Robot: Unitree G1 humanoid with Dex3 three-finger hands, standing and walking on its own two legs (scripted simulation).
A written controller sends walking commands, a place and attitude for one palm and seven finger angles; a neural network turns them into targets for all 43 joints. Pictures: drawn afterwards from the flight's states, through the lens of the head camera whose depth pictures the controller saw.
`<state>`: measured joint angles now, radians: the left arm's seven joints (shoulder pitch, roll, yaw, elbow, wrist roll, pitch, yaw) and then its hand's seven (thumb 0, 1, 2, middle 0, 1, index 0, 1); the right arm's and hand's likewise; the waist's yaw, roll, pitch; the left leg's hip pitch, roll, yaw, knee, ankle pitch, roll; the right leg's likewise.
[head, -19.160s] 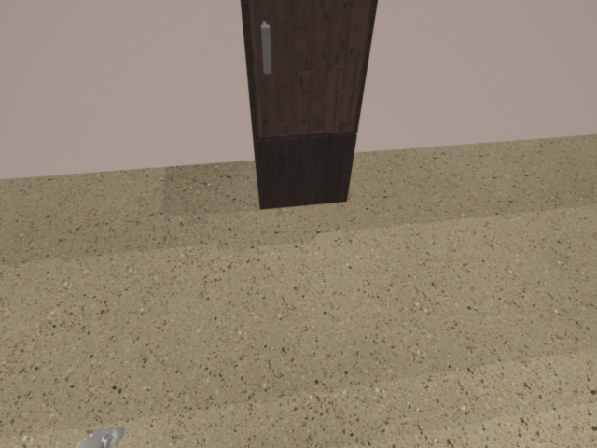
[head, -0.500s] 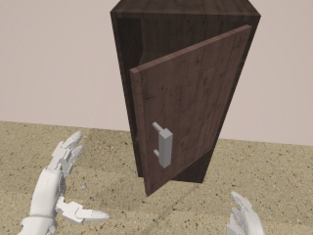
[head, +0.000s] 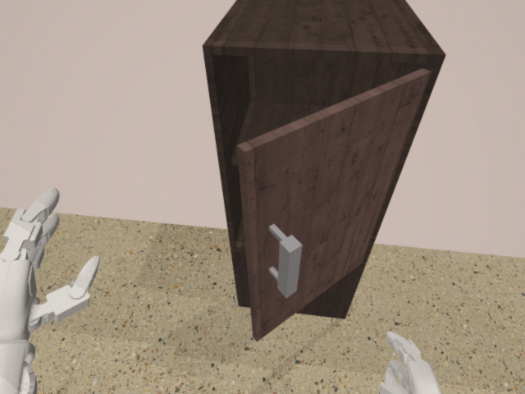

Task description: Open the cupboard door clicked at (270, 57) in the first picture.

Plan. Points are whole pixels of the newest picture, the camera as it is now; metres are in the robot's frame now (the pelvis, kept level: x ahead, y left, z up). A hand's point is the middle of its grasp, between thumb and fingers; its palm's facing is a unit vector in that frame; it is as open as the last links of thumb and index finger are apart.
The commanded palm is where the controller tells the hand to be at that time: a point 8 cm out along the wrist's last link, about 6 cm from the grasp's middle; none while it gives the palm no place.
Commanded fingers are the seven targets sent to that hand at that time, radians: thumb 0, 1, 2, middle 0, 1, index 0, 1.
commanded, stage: draw the hand back to the body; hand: left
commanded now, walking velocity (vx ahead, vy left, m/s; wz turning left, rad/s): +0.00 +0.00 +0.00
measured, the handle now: (281, 260) +0.34 +0.02 +0.01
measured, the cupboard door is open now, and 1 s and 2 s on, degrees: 44 44 44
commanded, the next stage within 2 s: step back with the hand held close in 0.44 s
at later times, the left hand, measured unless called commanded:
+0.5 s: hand (76, 288) +0.18 +0.23 +0.16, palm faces +0.45 -0.80 -0.40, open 7.5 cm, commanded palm +0.13 +0.27 +0.17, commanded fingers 0.00 0.90 0.90 -0.20 -0.30 -0.20 -0.30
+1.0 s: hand (55, 307) +0.16 +0.25 +0.16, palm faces +0.35 -0.78 -0.52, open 7.4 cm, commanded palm +0.10 +0.29 +0.18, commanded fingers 0.00 0.90 0.90 -0.20 -0.30 -0.20 -0.30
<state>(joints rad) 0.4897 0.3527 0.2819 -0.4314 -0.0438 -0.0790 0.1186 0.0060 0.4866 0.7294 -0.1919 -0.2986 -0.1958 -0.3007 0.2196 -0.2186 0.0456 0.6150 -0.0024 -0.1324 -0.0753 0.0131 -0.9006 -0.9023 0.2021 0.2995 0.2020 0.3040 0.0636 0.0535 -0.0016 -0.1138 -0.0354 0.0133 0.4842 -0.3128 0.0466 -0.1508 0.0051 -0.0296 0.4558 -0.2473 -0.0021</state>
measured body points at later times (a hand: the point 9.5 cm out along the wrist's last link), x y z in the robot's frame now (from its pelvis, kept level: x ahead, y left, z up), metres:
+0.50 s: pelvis -0.01 -0.03 +0.01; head -0.03 -0.05 +0.45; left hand +0.15 +0.27 +0.19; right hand +0.18 -0.25 -0.08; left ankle -0.03 +0.08 -0.74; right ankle +0.00 -0.12 -0.74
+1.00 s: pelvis -0.05 -0.01 +0.00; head -0.04 +0.00 +0.45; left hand +0.13 +0.29 +0.19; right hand +0.12 -0.26 -0.07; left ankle -0.03 +0.08 -0.74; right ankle +0.00 -0.12 -0.74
